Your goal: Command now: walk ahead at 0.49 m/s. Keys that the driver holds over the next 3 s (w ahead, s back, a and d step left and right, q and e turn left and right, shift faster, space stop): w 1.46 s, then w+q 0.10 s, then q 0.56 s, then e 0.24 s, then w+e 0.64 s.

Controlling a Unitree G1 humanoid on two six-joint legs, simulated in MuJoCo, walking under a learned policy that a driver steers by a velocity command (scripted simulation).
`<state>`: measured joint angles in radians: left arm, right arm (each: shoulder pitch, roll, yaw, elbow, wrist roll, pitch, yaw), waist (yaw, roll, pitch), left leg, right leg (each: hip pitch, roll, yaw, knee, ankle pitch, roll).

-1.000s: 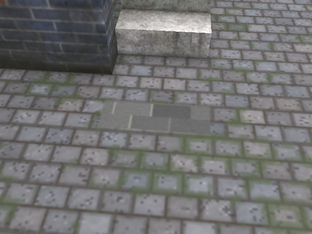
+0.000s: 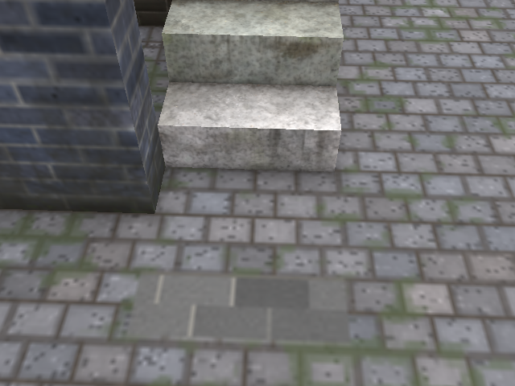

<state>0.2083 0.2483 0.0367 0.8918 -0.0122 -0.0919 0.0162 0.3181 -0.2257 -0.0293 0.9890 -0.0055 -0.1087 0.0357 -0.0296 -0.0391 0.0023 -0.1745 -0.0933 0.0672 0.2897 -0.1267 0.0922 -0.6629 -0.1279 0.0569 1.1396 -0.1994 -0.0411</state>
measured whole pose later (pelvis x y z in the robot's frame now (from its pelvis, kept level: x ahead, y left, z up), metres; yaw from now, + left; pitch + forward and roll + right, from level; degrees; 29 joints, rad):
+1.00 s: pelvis +0.55 -0.02 -0.01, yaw +1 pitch +1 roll +0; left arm 0.25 0.29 0.04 0.94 -0.02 -0.10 -0.01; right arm 0.21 -0.26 -0.04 0.87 -0.01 -0.09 0.03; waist -0.01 -0.04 0.03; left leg -0.32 -0.03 0.06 0.43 -0.14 0.06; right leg -0.45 -0.05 0.02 1.19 -0.35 -0.04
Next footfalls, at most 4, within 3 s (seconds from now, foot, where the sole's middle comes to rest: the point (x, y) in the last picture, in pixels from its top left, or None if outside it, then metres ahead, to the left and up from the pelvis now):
0.30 right None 0.34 -0.17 -0.78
0.84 left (234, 341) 0.64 0.07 -0.78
1.40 right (314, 252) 0.93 -0.18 -0.78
1.88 left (249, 217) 1.08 0.02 -0.78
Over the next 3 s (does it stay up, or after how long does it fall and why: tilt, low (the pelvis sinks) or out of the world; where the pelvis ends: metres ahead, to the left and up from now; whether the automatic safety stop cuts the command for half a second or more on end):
stays up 1.10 -0.13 -0.02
